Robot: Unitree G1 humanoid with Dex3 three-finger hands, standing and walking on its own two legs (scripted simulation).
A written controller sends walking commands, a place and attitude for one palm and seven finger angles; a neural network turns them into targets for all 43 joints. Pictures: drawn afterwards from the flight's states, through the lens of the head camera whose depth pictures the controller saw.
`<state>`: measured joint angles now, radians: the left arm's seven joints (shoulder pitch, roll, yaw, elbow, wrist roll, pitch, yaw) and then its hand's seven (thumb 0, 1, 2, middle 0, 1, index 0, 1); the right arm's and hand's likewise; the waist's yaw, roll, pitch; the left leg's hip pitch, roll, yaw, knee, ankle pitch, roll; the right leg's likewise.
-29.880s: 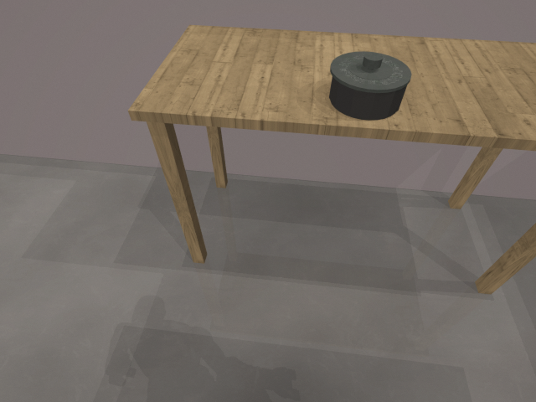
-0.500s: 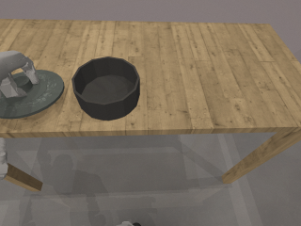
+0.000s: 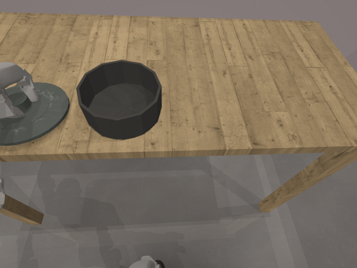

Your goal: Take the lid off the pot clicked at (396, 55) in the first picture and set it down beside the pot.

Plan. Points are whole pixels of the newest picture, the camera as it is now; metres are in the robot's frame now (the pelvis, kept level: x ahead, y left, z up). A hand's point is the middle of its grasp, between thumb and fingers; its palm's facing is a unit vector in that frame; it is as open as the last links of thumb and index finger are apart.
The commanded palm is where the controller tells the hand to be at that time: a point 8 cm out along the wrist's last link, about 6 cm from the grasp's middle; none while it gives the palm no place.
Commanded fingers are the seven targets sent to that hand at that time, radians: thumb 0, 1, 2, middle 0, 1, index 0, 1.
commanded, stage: open the fingers wide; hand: left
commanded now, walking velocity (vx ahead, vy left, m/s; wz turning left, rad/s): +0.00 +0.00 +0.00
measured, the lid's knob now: (18, 102) +0.46 +0.35 +0.08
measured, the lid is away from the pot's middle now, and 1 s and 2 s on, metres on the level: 0.23 0.23 0.23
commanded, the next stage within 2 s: raise the empty hand in 1.08 s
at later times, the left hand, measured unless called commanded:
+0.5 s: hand (6, 107) +0.43 +0.35 +0.10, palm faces -0.42 -0.12 -0.90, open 7.7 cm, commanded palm +0.45 +0.35 +0.16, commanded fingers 0.00 0.20 0.78 -0.55 -0.91 -0.53 -0.90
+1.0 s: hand (0, 108) +0.43 +0.36 +0.10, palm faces -0.42 -0.11 -0.90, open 10.8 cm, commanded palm +0.45 +0.36 +0.16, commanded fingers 0.00 -0.07 0.76 -0.40 -0.77 -0.40 -0.77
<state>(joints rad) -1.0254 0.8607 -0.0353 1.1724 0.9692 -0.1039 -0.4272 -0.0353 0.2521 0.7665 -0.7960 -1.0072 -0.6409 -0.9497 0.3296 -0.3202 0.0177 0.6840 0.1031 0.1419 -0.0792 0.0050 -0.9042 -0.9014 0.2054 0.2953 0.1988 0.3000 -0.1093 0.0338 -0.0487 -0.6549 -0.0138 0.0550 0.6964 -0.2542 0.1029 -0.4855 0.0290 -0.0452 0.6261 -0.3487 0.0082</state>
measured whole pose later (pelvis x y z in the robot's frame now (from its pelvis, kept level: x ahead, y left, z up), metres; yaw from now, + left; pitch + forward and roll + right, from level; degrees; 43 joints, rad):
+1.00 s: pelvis +0.00 +0.01 +0.00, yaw +0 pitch +13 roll -4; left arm -0.92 0.87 0.02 1.03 0.98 -0.17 -0.40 0.00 -0.03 0.75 -0.41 -0.80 -0.41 -0.80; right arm 0.32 -0.29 0.01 0.65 0.10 0.21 -0.08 0.00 -0.90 -0.90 0.21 0.30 0.20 0.30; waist -0.09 0.04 -0.06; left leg -0.69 -0.02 0.06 0.73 -0.26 0.12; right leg -0.51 0.03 -0.04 0.64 -0.35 0.01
